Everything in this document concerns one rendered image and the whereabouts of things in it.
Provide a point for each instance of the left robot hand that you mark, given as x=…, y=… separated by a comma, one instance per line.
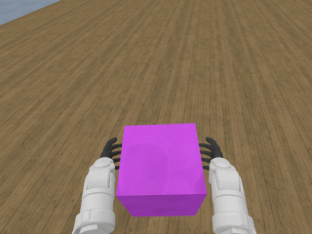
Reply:
x=106, y=153

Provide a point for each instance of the right robot forearm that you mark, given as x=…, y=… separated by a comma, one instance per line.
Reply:
x=231, y=214

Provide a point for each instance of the carton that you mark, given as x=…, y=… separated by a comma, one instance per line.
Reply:
x=161, y=171

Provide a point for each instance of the right robot hand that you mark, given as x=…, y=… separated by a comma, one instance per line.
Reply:
x=214, y=154

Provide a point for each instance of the left robot forearm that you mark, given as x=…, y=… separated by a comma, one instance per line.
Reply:
x=96, y=213

